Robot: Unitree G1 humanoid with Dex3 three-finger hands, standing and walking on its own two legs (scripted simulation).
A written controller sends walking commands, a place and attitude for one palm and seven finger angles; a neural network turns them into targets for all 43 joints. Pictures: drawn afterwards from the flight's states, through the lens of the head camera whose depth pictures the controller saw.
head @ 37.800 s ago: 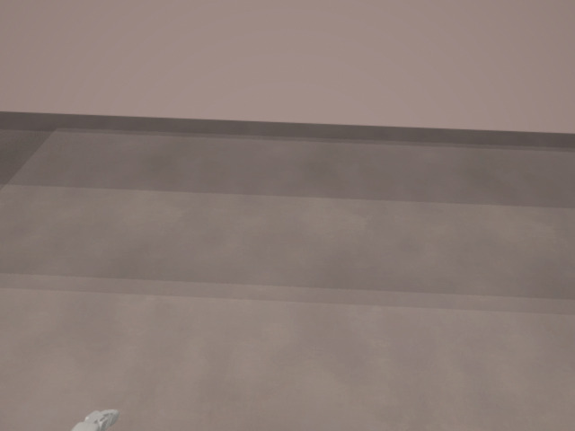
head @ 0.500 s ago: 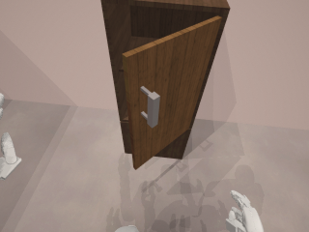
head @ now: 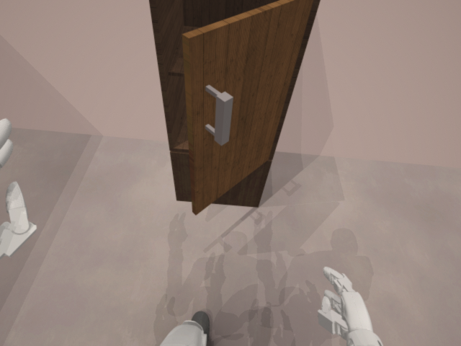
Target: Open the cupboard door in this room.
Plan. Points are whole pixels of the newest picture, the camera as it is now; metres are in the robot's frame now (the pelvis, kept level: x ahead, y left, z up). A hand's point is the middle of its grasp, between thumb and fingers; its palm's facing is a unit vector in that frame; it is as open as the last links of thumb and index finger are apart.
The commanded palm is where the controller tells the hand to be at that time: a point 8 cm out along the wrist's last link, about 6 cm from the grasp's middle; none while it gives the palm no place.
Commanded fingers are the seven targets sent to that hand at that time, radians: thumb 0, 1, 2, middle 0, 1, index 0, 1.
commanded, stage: stop stepping back and stand still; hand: left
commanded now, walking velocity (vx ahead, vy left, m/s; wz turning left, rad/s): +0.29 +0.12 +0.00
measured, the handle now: (216, 115) +0.55 +0.10 +0.07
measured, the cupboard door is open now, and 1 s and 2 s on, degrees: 47 47 47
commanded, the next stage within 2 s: let the arm hang, fingers relaxed in 1.26 s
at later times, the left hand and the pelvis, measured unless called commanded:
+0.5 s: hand out of the picture +0.09 +0.26 +0.19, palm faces +0.44 -0.77 -0.46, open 7.4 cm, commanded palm +0.05 +0.30 +0.19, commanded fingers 0.00 0.90 0.90 -0.20 -0.30 -0.20 -0.30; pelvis -0.09 +0.00 +0.02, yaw +1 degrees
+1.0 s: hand out of the picture +0.07 +0.29 +0.18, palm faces +0.49 -0.73 -0.47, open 7.4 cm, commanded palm +0.01 +0.32 +0.19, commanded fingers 0.00 0.90 0.90 -0.20 -0.30 -0.20 -0.30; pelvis -0.10 +0.01 +0.01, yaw +5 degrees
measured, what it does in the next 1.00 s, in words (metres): walks backwards: left foot, then right foot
